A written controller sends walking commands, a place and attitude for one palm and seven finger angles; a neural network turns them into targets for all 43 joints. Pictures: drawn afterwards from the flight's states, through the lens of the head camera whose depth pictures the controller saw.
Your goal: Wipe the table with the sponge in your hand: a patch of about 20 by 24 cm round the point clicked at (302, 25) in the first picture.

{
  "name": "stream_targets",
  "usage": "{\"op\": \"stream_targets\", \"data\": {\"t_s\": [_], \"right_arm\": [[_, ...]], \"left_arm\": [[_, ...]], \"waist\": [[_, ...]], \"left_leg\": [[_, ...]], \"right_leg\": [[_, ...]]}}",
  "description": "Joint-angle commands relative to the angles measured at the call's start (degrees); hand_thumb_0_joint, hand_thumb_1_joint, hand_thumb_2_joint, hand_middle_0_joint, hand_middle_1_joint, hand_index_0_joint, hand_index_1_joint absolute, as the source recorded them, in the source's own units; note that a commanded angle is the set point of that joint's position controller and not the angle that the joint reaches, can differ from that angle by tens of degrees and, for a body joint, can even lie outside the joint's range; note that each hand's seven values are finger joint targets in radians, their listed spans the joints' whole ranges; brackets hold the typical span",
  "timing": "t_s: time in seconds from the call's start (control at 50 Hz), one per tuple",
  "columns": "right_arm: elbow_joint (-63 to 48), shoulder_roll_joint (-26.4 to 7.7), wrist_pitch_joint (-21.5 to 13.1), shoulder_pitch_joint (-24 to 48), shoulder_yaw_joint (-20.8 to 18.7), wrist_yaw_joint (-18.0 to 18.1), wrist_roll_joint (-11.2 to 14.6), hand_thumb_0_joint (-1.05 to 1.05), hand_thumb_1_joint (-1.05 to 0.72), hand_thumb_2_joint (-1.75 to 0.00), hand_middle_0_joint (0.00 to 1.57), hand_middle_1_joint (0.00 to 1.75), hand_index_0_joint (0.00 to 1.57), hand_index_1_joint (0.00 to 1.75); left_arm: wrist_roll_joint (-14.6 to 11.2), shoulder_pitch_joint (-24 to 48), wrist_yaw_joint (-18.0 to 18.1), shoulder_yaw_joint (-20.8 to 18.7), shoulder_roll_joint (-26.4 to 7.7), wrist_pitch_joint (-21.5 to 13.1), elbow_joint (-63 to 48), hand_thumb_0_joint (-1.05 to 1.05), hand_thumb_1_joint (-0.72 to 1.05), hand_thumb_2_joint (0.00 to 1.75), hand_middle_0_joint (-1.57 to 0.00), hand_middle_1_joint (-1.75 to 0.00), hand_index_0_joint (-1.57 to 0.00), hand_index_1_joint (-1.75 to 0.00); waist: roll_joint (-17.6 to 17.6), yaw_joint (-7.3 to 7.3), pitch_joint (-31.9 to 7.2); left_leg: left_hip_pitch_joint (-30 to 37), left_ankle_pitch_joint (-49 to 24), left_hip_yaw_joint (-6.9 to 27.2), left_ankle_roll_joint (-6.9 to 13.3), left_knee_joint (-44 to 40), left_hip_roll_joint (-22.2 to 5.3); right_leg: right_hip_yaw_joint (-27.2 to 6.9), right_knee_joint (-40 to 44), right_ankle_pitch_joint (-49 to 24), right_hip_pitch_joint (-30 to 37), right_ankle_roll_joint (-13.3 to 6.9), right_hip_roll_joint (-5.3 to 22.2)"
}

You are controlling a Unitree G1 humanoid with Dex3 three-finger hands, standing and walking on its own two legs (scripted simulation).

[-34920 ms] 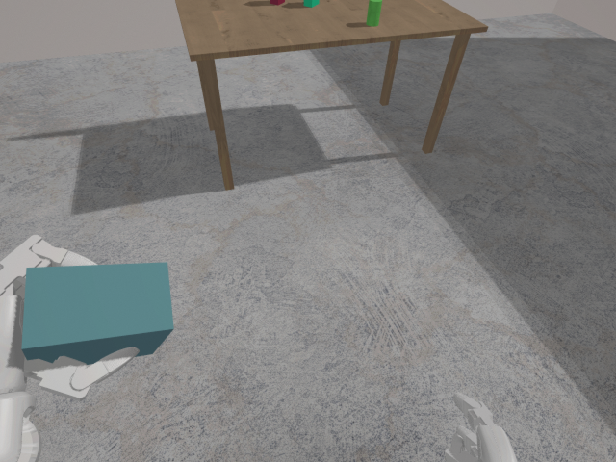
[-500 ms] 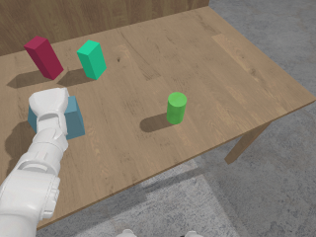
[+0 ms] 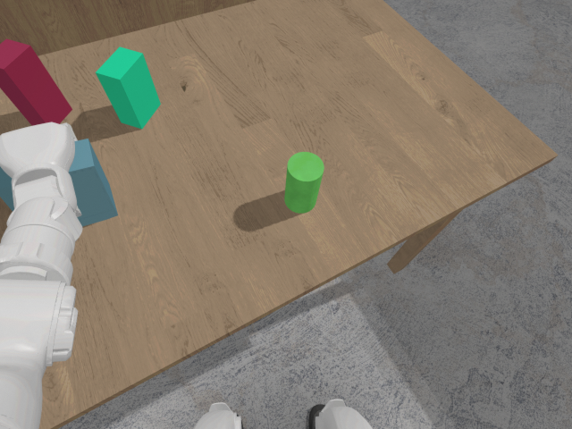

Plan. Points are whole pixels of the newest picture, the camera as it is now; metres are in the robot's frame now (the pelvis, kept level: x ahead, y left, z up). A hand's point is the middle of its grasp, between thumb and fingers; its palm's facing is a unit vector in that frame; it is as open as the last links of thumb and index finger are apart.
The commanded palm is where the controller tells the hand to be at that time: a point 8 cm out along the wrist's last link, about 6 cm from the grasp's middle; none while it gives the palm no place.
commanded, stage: slide back across to the first lane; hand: left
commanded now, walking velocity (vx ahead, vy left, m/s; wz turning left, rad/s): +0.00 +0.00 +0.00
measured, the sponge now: (66, 197) +0.46 +0.32 -0.01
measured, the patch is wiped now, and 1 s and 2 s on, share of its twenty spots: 1.00 1.00 1.00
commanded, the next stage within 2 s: wipe back along the first lane in 0.56 s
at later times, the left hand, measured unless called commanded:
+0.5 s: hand (7, 196) +0.43 +0.37 +0.03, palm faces -0.15 -0.01 -0.99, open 10.4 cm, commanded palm +0.42 +0.37 +0.07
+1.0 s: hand out of the picture +0.40 +0.39 +0.03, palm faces -0.11 +0.00 -0.99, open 10.4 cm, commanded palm +0.37 +0.37 +0.06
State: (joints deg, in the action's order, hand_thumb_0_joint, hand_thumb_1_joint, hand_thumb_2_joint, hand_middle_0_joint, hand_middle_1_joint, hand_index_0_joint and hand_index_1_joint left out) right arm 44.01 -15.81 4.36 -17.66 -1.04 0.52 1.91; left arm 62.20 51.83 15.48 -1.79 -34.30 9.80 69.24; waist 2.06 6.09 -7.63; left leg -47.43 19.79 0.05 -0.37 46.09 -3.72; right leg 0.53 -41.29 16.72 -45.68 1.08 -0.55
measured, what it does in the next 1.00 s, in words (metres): stands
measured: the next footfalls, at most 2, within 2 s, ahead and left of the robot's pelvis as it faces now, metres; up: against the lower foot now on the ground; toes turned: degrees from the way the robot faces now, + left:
none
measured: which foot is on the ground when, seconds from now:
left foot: down 0.00-1.00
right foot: down 0.00-1.00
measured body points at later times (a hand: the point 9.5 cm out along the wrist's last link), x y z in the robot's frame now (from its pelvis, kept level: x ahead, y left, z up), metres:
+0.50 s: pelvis +0.02 +0.01 +0.01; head +0.12 +0.02 +0.45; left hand +0.44 +0.37 +0.08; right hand +0.08 -0.27 -0.12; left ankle +0.01 +0.12 -0.70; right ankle +0.02 -0.14 -0.70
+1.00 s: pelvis +0.02 +0.01 +0.01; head +0.10 +0.02 +0.45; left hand +0.40 +0.38 +0.08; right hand +0.08 -0.26 -0.12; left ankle +0.01 +0.12 -0.70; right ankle +0.02 -0.14 -0.70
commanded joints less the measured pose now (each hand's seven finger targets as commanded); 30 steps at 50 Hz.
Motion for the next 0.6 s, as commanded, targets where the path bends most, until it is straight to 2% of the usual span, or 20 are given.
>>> {"op": "stream_targets", "data": {"t_s": [0.0,0.02,0.04,0.06,0.1,0.14,0.18,0.24,0.26,0.28,0.3,0.34,0.36,0.42,0.44,0.46,0.5,0.54,0.56,0.58], "right_arm": [[-3.76,-9.77,-0.68,-6.35,-3.26,0.31,0.07,0.0,-0.9,-0.9,0.2,0.3,0.2,0.3],[-3.96,-9.66,-0.72,-6.21,-3.32,0.15,0.15,0.0,-0.9,-0.9,0.2,0.3,0.2,0.3],[-3.63,-9.88,-0.58,-6.1,-3.42,0.06,0.19,0.0,-0.9,-0.9,0.2,0.3,0.2,0.3],[-3.71,-9.98,-0.48,-5.56,-3.34,-0.02,0.19,0.0,-0.9,-0.9,0.2,0.3,0.2,0.3],[-3.71,-10.16,-0.29,-5.43,-3.49,-0.16,0.4,0.0,-0.9,-0.9,0.2,0.3,0.2,0.3],[-3.73,-9.93,-0.52,-4.8,-3.54,-0.23,0.68,0.0,-0.9,-0.9,0.2,0.3,0.2,0.3],[-3.16,-10.5,-0.41,-4.77,-3.5,-0.24,0.64,0.0,-0.9,-0.9,0.2,0.3,0.2,0.3],[-3.56,-10.23,-0.47,-4.49,-3.54,-0.21,0.84,0.0,-0.9,-0.9,0.2,0.3,0.2,0.3],[-3.48,-10.21,-0.62,-4.14,-3.63,-0.12,0.79,0.0,-0.9,-0.9,0.2,0.3,0.2,0.3],[-3.45,-10.31,-0.48,-4.47,-3.69,-0.09,0.78,0.0,-0.9,-0.9,0.2,0.3,0.2,0.3],[-3.63,-10.15,-0.57,-4.55,-3.88,0.12,0.84,0.0,-0.9,-0.9,0.2,0.3,0.2,0.3],[-3.74,-9.94,-0.72,-4.5,-3.95,0.28,0.86,0.0,-0.9,-0.9,0.2,0.3,0.2,0.3],[-3.71,-9.91,-0.82,-4.15,-3.98,0.28,0.78,0.0,-0.9,-0.9,0.2,0.3,0.2,0.3],[-3.77,-10.14,-0.41,-4.31,-4.15,0.45,0.66,0.0,-0.9,-0.9,0.2,0.3,0.2,0.3],[-3.75,-10.07,-0.38,-4.3,-4.24,0.37,0.63,0.0,-0.9,-0.9,0.2,0.3,0.2,0.3],[-3.62,-10.34,-0.24,-4.02,-4.13,0.34,0.59,0.0,-0.9,-0.9,0.2,0.3,0.2,0.3],[-3.59,-10.5,-0.06,-4.1,-4.13,0.3,0.54,0.0,-0.9,-0.9,0.2,0.3,0.2,0.3],[-3.6,-10.88,0.35,-4.08,-4.07,0.1,0.41,0.0,-0.9,-0.9,0.2,0.3,0.2,0.3],[-3.69,-10.88,0.44,-3.73,-4.0,0.05,0.31,0.0,-0.9,-0.9,0.2,0.3,0.2,0.3],[-3.85,-10.79,0.64,-4.01,-4.16,-0.04,0.32,0.0,-0.9,-0.9,0.2,0.3,0.2,0.3]], "left_arm": [[1.47,11.96,0.61,-3.2,-17.67,0.16,-7.37,0.0,0.1,1.3,-1.2,-1.6,-1.2,-1.6],[1.38,11.06,0.65,-2.73,-16.8,-0.05,-8.09,0.0,0.1,1.3,-1.2,-1.6,-1.2,-1.6],[1.36,9.51,0.82,-4.3,-18.36,-0.06,-8.12,0.0,0.1,1.3,-1.2,-1.6,-1.2,-1.6],[0.92,9.25,0.78,-5.42,-19.37,-0.33,-9.65,0.0,0.1,1.3,-1.2,-1.6,-1.2,-1.6],[0.91,8.04,0.99,-6.23,-20.76,-0.37,-10.53,0.0,0.1,1.3,-1.2,-1.6,-1.2,-1.6],[1.02,7.99,0.99,-4.37,-18.65,-0.32,-10.72,0.0,0.1,1.3,-1.2,-1.6,-1.2,-1.6],[0.73,7.06,0.66,-6.3,-21.23,-0.44,-10.16,0.0,0.1,1.3,-1.2,-1.6,-1.2,-1.6],[1.45,6.18,-0.16,-4.7,-19.86,-1.37,-10.72,0.0,0.1,1.3,-1.2,-1.6,-1.2,-1.6],[1.21,6.41,-0.59,-5.14,-19.82,-2.03,-11.97,0.0,0.1,1.3,-1.2,-1.6,-1.2,-1.6],[1.27,5.65,-0.8,-5.38,-20.28,-2.44,-11.79,0.0,0.1,1.3,-1.2,-1.6,-1.2,-1.6],[1.36,6.32,-0.95,-4.54,-19.31,-3.02,-12.46,0.0,0.1,1.3,-1.2,-1.6,-1.2,-1.6],[1.5,6.49,-1.18,-3.49,-17.89,-4.04,-12.83,0.0,0.1,1.3,-1.2,-1.6,-1.2,-1.6],[0.81,5.53,-1.31,-4.96,-18.46,-4.78,-13.88,0.0,0.1,1.3,-1.2,-1.6,-1.2,-1.6],[1.17,5.49,-1.09,-5.77,-19.98,-6.07,-14.74,0.0,0.1,1.3,-1.2,-1.6,-1.2,-1.6],[1.29,4.59,-0.94,-5.25,-19.08,-6.11,-14.2,0.0,0.1,1.3,-1.2,-1.6,-1.2,-1.6],[1.09,4.71,-0.97,-6.97,-20.83,-6.45,-14.89,0.0,0.1,1.3,-1.2,-1.6,-1.2,-1.6],[1.62,5.31,-0.7,-6.92,-21.8,-6.56,-14.46,0.0,0.1,1.3,-1.2,-1.6,-1.2,-1.6],[2.14,3.7,-0.6,-8.86,-24.45,-6.45,-14.06,0.0,0.1,1.3,-1.2,-1.6,-1.2,-1.6],[2.06,3.98,-0.88,-9.34,-24.82,-6.86,-15.37,0.0,0.1,1.3,-1.2,-1.6,-1.2,-1.6],[2.28,2.39,-1.02,-8.69,-24.02,-6.88,-14.52,0.0,0.1,1.3,-1.2,-1.6,-1.2,-1.6]], "waist": [[1.08,-1.95,-23.76],[1.96,-2.02,-22.83],[0.85,-2.52,-22.94],[2.24,-3.27,-23.74],[0.59,-3.26,-23.6],[1.78,-2.68,-20.98],[1.05,-3.04,-20.21],[1.53,-2.7,-19.0],[3.29,-3.04,-19.23],[2.85,-3.17,-19.2],[2.14,-2.38,-19.19],[2.66,-2.11,-17.97],[3.74,-3.07,-18.96],[2.88,-2.79,-19.54],[2.52,-2.56,-18.98],[2.71,-3.19,-19.41],[2.89,-2.73,-18.69],[2.36,-3.49,-19.93],[4.28,-3.98,-20.84],[4.25,-3.98,-20.7]], "left_leg": [[15.42,-15.36,-0.86,2.94,-4.58,3.53],[16.11,-15.32,-1.06,2.96,-4.9,3.48],[16.44,-15.72,-0.96,2.99,-5.08,3.36],[17.2,-17.45,-0.81,2.98,-5.37,3.35],[17.47,-17.15,-0.99,3.12,-5.72,3.5],[18.08,-15.86,-1.09,3.1,-6.68,3.53],[18.3,-16.74,-0.82,3.21,-6.81,3.53],[19.07,-16.16,-0.82,3.18,-7.46,3.69],[20.64,-17.86,-0.58,3.11,-7.62,3.4],[21.02,-18.17,-0.46,3.09,-7.45,3.45],[21.39,-18.12,-0.59,3.14,-7.27,3.46],[21.94,-17.75,-0.34,2.98,-7.48,3.36],[22.94,-20.2,-0.25,3.0,-7.48,3.07],[23.18,-21.08,-0.2,2.85,-6.92,3.29],[22.94,-21.03,-0.53,2.97,-6.73,3.45],[22.86,-22.29,-0.2,2.9,-6.78,3.31],[22.64,-22.01,-0.45,2.96,-6.39,3.52],[21.98,-22.5,-0.59,3.0,-6.04,3.86],[22.85,-24.7,-0.3,2.87,-5.96,3.68],[23.11,-25.14,-0.24,2.77,-5.57,3.87]], "right_leg": [[1.82,4.24,-15.46,15.29,-3.26,-2.23],[1.99,4.74,-15.24,15.23,-3.32,-2.27],[1.95,4.84,-15.53,16.04,-3.3,-2.28],[1.83,4.69,-17.02,16.97,-3.55,-2.23],[1.82,5.15,-17.27,18.37,-3.21,-2.2],[2.12,5.99,-15.54,17.25,-3.26,-2.18],[1.98,6.02,-16.24,17.71,-3.34,-2.14],[2.13,6.66,-15.64,17.47,-3.46,-2.17],[2.14,6.55,-16.13,16.89,-3.76,-2.12],[2.33,6.4,-15.94,16.83,-3.79,-2.21],[2.26,6.62,-16.06,16.42,-3.62,-2.27],[2.5,6.88,-15.23,15.26,-3.8,-2.32],[2.44,6.6,-16.82,15.83,-4.11,-2.27],[2.46,6.25,-17.56,16.12,-3.97,-2.29],[2.38,6.42,-17.98,16.18,-3.91,-2.31],[2.25,6.19,-18.89,16.64,-4.12,-2.18],[2.35,5.97,-18.97,16.29,-4.0,-2.19],[2.03,5.62,-20.27,17.81,-4.01,-2.14],[1.95,5.13,-21.62,17.72,-4.28,-2.08],[2.22,4.86,-21.14,17.28,-4.26,-2.17]]}}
